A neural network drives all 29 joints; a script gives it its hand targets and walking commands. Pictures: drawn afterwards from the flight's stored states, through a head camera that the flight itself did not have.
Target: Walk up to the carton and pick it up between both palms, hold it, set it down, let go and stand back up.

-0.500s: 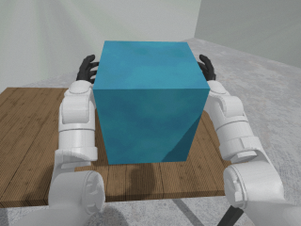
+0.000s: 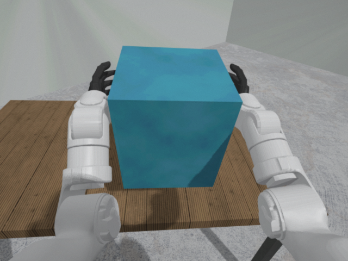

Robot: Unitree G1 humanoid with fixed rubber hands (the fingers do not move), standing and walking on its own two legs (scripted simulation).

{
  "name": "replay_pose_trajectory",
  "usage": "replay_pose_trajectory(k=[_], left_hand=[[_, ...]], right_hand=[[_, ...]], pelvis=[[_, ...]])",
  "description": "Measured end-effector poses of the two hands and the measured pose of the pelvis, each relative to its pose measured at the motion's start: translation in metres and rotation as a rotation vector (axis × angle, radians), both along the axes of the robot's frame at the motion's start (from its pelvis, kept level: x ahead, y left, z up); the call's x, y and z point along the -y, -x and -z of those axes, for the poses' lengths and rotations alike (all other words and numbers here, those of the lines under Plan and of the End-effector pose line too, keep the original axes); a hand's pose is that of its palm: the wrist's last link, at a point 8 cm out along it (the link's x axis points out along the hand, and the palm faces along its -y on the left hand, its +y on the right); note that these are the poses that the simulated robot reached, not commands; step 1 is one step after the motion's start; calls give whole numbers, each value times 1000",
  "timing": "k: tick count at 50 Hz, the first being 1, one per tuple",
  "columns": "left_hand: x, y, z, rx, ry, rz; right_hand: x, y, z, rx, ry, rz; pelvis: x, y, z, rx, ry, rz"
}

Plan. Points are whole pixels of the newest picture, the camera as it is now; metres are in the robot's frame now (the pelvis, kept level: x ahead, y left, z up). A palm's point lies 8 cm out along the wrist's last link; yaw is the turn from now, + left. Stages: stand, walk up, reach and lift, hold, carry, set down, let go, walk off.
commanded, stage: hold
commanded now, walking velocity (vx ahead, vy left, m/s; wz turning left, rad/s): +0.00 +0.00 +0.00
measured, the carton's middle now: (169, 119) +0.36 +0.01 +0.20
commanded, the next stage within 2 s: none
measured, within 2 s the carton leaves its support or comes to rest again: neither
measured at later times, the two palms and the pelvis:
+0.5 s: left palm (98, 98) +0.36 +0.16 +0.24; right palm (238, 99) +0.37 -0.14 +0.25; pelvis +0.00 +0.00 +0.00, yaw +0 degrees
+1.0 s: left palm (99, 95) +0.36 +0.16 +0.25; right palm (239, 97) +0.37 -0.14 +0.25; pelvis +0.00 +0.00 +0.00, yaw +0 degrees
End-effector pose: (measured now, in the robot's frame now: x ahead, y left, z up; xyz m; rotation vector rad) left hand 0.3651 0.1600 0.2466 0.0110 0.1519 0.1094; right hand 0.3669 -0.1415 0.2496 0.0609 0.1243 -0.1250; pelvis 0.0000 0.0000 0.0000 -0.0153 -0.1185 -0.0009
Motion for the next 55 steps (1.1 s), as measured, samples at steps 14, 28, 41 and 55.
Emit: replay_pose_trajectory(k=[14, 28, 41, 55], left_hand=[[-1, -4, -1, 11, 7, -4], [1, 3, 1, 24, -6, -8], [4, 2, -10, 25, -2, -6], [-1, -1, -6, 21, 8, -6]], right_hand=[[-1, -4, -4, 8, 6, 0], [0, 1, 0, 20, 0, -5], [3, 2, -7, 19, 2, -2], [-1, -2, -8, 12, 11, -4]], pelvis=[[-2, -4, 0, -6, 2, 4], [-2, -4, 0, 8, 3, -1], [0, -1, 0, 6, 0, 8], [2, 0, 0, -8, 1, 2]])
